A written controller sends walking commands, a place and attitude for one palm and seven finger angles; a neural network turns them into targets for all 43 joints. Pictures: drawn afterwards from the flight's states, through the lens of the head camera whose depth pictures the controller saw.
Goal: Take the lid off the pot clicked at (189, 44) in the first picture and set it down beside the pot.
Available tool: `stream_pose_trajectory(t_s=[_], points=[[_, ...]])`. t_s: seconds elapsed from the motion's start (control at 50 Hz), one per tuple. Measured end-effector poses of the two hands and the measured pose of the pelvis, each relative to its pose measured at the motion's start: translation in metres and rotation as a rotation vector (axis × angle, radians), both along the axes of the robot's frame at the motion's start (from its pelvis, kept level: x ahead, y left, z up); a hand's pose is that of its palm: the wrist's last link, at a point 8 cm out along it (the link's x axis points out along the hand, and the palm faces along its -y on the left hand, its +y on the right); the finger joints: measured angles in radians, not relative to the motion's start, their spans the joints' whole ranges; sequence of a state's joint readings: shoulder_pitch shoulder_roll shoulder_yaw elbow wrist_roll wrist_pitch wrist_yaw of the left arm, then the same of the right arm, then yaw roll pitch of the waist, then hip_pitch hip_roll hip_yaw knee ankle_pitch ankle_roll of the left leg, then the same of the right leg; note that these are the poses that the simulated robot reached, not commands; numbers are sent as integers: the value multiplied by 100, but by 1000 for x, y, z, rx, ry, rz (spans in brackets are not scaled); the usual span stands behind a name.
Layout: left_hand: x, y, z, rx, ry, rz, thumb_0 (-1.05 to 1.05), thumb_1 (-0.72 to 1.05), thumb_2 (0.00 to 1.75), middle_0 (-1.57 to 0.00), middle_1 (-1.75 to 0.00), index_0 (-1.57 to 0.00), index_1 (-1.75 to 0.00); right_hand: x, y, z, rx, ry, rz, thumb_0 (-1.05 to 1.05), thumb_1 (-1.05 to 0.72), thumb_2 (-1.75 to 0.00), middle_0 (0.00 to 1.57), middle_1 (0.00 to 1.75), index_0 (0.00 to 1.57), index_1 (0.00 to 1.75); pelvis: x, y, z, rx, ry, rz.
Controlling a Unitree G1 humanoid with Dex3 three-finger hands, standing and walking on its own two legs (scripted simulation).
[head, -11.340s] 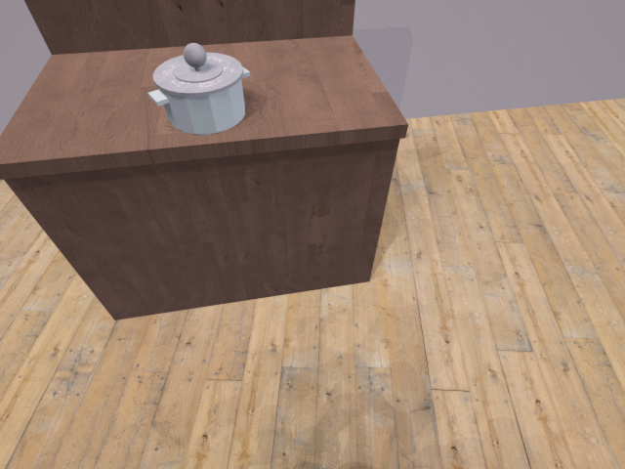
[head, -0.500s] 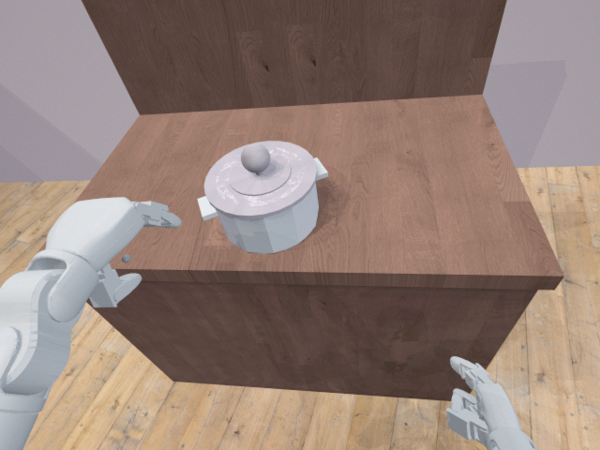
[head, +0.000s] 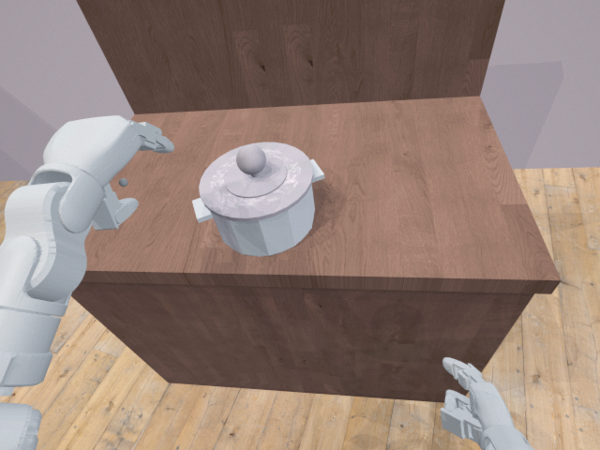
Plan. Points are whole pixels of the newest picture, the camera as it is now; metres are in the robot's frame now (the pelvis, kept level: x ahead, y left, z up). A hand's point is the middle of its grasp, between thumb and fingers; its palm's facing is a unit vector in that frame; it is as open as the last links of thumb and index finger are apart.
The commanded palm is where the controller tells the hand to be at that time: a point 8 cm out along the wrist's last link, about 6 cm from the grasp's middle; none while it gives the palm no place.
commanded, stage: move the open hand above the knob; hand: left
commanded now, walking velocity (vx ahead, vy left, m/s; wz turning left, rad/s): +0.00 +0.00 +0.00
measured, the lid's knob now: (251, 159) +0.53 +0.15 +0.10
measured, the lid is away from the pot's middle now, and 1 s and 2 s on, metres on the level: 0.00 0.00 0.00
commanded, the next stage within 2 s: none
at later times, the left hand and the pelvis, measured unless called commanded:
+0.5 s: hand (193, 184) +0.40 +0.18 +0.17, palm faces -0.19 +0.04 -0.98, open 10.2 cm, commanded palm +0.38 +0.20 +0.25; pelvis +0.02 -0.02 +0.00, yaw +0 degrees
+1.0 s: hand (212, 149) +0.46 +0.17 +0.18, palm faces -0.19 -0.03 -0.98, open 10.2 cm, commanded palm +0.45 +0.16 +0.25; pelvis +0.03 +0.00 +0.00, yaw +0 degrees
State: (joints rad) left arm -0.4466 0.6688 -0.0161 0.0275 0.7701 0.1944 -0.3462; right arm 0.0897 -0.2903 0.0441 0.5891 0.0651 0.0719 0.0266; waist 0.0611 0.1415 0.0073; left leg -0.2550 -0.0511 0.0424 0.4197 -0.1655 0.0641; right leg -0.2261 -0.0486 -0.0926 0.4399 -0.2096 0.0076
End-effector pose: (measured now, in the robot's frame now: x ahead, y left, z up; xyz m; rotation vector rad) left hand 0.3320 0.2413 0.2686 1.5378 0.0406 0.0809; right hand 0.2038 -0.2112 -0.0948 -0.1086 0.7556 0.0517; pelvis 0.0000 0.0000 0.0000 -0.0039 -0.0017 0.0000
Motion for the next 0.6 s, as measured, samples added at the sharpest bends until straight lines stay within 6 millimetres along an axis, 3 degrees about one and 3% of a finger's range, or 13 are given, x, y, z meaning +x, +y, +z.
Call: stream_pose_trajectory(t_s=[0.04, 0.1, 0.14, 0.2, 0.26, 0.3, 0.34, 0.4, 0.44, 0.5, 0.56, 0.6], points=[[3, -7, -14, -48, 43, 13, 0, -35, 154, -84, -8, -85, -8, -1, -3, -2, 19, 14, -4, 1, -90, -90, 20, 30, 19, 30, 3, -1, 0, 1, 6, -3], [5, -37, -44, -49, 138, -76, 0, -35, 154, -84, -8, -85, -8, 0, -8, -3, 15, 20, -9, 1, -90, -90, 20, 30, 19, 30, 6, -2, 0, 2, 4, -5], [7, -53, -51, 8, 171, -153, 0, -35, 154, -85, -8, -85, -8, 1, -12, -3, -8, 18, -13, 1, -90, -90, 20, 30, 20, 30, 7, -5, 0, 4, 2, -7], [23, -52, -33, 93, 136, -158, 0, -35, 154, -85, -9, -86, -9, 1, -19, -5, -36, 27, -27, 1, -90, -90, 20, 30, 20, 30, 9, -10, 0, 5, -1, -3], [43, -30, -4, 41, 65, -34, 0, -35, 154, -85, -9, -86, -9, -2, -25, -6, -34, 49, -41, 1, -90, -90, 20, 30, 19, 30, 11, -14, 0, 7, 10, -4], [48, -17, 0, -26, 56, 46, 0, -35, 154, -85, -9, -86, -9, -4, -30, -7, -14, 57, -53, 1, -90, -90, 20, 30, 19, 30, 14, -16, 0, 7, 22, -7], [47, -18, -13, -51, 103, 69, 0, -35, 155, -84, -8, -85, -8, -4, -34, -8, 2, 64, -61, 1, -90, -90, 20, 30, 19, 30, 17, -15, 1, 6, 29, -10], [44, -43, -46, -40, 210, -11, 0, -35, 155, -84, -8, -84, -8, -1, -38, -9, -7, 73, -64, 1, -90, -90, 20, 30, 19, 30, 19, -15, 0, 6, 23, -6], [45, -58, -57, -6, 252, -93, 0, -35, 155, -84, -8, -85, -8, 1, -41, -8, -35, 69, -66, 1, -90, -90, 20, 30, 19, 30, 19, -16, 0, 7, 15, -5], [56, -60, -40, 57, 214, -134, 0, -35, 154, -85, -9, -85, -9, 3, -43, -5, -71, 56, -75, 1, -90, -90, 20, 30, 19, 30, 19, -18, -1, 7, 10, 1], [71, -39, -6, 13, 111, -49, 0, -35, 154, -85, -9, -86, -9, 1, -43, -4, -68, 59, -81, 1, -91, -90, 20, 30, 19, 30, 20, -19, 0, 7, 20, 3], [77, -26, 2, -53, 88, 33, 0, -35, 154, -85, -9, -86, -9, -1, -42, -5, -42, 69, -83, 1, -91, -90, 20, 30, 19, 30, 22, -18, 0, 6, 32, 3]])
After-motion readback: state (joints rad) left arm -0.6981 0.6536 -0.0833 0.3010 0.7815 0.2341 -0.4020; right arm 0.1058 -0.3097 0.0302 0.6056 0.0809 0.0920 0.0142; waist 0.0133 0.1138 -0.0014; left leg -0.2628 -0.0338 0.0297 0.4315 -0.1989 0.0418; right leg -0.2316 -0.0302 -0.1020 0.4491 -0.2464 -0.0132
